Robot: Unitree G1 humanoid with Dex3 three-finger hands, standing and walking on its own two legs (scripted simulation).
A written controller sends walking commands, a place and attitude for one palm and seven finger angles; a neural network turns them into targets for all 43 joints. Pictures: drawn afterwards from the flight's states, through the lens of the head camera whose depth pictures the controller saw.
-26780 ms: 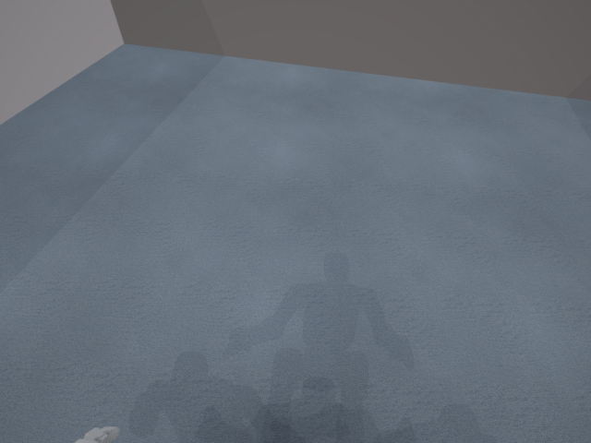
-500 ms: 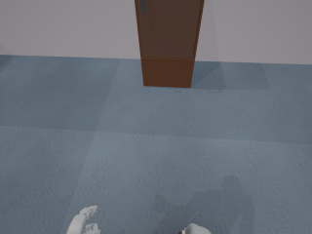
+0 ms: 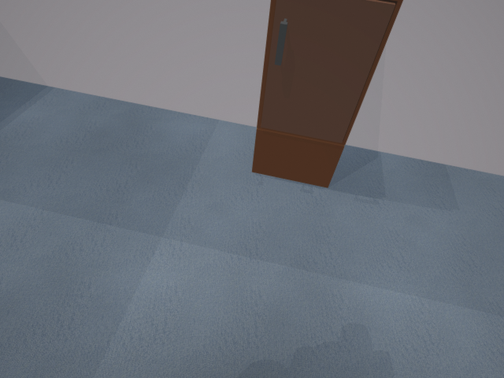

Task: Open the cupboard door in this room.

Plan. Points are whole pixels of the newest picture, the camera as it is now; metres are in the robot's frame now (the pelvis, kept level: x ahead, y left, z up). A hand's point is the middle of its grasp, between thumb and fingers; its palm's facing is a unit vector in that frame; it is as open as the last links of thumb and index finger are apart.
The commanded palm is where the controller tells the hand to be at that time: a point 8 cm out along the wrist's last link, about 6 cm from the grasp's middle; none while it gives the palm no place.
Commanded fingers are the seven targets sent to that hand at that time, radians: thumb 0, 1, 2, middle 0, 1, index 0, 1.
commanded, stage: stand and wait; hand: left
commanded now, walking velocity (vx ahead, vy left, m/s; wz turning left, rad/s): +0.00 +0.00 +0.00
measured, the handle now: (281, 41) +1.22 +0.02 -0.01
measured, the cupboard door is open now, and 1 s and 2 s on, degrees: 0 0 0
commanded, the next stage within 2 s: look at it before walking up in 0.24 s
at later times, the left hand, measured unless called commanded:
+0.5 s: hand out of the picture -0.01 +0.13 -0.17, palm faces +0.02 -0.98 -0.18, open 7.4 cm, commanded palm none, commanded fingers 0.00 0.90 0.90 -0.20 -0.30 -0.20 -0.30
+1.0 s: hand out of the picture +0.02 +0.11 -0.17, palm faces +0.05 -0.99 -0.15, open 7.3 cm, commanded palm none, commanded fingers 0.00 0.90 0.90 -0.20 -0.30 -0.20 -0.30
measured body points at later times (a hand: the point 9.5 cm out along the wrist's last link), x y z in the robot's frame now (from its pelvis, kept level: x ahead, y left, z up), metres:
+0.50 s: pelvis +0.02 -0.03 +0.01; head +0.03 -0.03 +0.46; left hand -0.01 +0.18 -0.15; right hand -0.02 -0.25 -0.16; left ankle +0.05 +0.08 -0.74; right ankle +0.01 -0.15 -0.74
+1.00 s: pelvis +0.05 -0.04 +0.01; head +0.05 -0.04 +0.46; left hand +0.02 +0.16 -0.16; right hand +0.03 -0.25 -0.16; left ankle +0.05 +0.08 -0.74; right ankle +0.01 -0.15 -0.74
